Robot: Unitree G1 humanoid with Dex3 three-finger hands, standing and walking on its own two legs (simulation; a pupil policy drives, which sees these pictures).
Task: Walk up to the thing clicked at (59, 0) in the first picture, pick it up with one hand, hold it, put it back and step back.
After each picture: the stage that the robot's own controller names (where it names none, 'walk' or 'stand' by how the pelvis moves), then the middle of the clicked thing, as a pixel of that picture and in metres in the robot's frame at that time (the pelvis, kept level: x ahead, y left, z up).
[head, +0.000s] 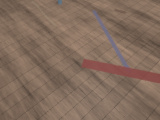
stand; (59, 0) +2.30 +0.29 -0.72
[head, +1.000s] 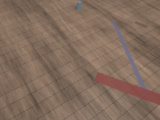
walk; (78, 5) +2.16 +0.14 -0.70
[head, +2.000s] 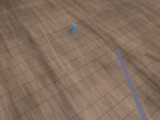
walk; (74, 29) +1.48 +0.10 -0.69
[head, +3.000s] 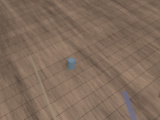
walk; (71, 63) +0.98 +0.11 -0.70
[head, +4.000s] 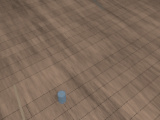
walk; (61, 97) +0.63 +0.16 -0.70
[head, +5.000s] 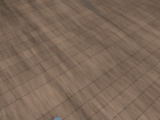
stand; out of the picture +0.41 +0.13 -0.70
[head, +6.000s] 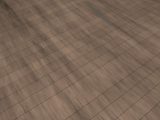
stand; out of the picture +0.33 +0.14 -0.72
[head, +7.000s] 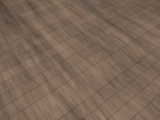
stand; out of the picture +0.31 +0.15 -0.72
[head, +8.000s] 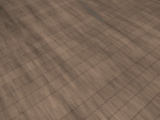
stand; out of the picture +0.33 +0.16 -0.73
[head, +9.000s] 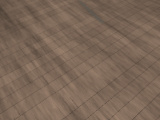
stand; out of the picture +0.32 +0.16 -0.73
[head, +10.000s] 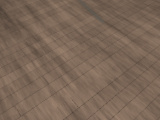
go down; out of the picture +0.31 +0.15 -0.73
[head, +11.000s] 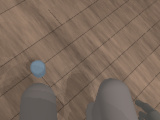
go down; (38, 69) +0.41 +0.15 -0.37
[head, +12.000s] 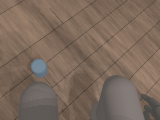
go down; (39, 68) +0.41 +0.15 -0.33
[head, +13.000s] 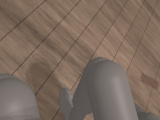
close in; out of the picture +0.41 +0.19 -0.23
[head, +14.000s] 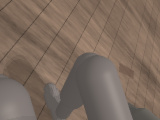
close; out of the picture +0.41 +0.21 -0.23
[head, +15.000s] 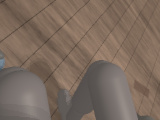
lift; out of the picture +0.36 +0.21 -0.20
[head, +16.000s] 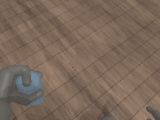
lift; (31, 89) +0.31 +0.17 +0.00
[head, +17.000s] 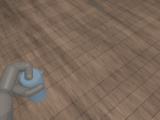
hold; (34, 85) +0.33 +0.17 +0.02
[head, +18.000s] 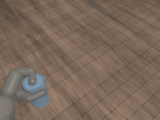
hold; (37, 91) +0.32 +0.16 +0.00
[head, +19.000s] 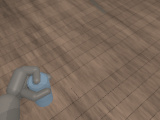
crouch; (41, 90) +0.32 +0.15 +0.00
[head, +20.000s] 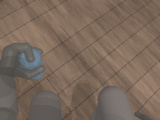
crouch; (33, 65) +0.39 +0.15 -0.09
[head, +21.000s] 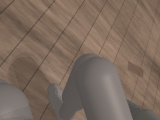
lower; out of the picture +0.43 +0.22 -0.23
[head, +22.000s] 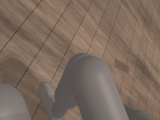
lower; out of the picture +0.44 +0.23 -0.24
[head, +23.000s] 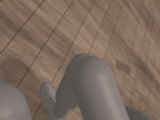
lower; out of the picture +0.44 +0.22 -0.24
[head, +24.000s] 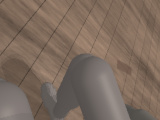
lower; out of the picture +0.43 +0.22 -0.24
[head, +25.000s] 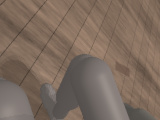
loosen; out of the picture +0.43 +0.22 -0.24
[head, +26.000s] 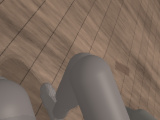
open; out of the picture +0.40 +0.18 -0.24
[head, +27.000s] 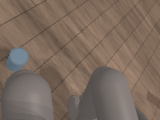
stand; (17, 60) +0.40 +0.16 -0.26
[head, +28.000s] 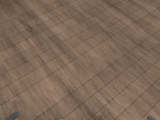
stand; out of the picture +0.33 +0.11 -0.62
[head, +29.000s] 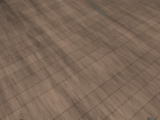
stand; out of the picture +0.34 +0.11 -0.66
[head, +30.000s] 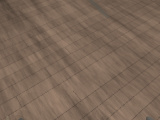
stand; out of the picture +0.32 +0.10 -0.67
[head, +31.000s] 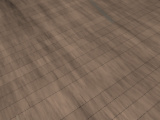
stand; out of the picture +0.35 +0.10 -0.72
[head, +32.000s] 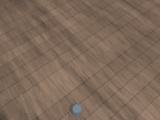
walk; (77, 110) +0.40 +0.04 -0.71
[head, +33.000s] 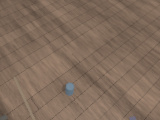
walk; (69, 89) +0.57 +0.04 -0.69
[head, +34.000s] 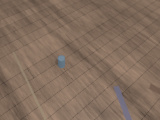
walk; (61, 61) +0.86 +0.13 -0.70
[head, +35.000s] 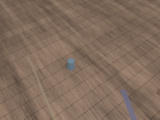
stand; (70, 64) +0.96 +0.09 -0.71
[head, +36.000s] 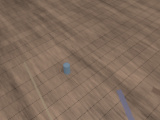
stand; (66, 68) +0.98 +0.13 -0.72
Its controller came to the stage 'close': yes
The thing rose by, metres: 0.72
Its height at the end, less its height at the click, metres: +0.00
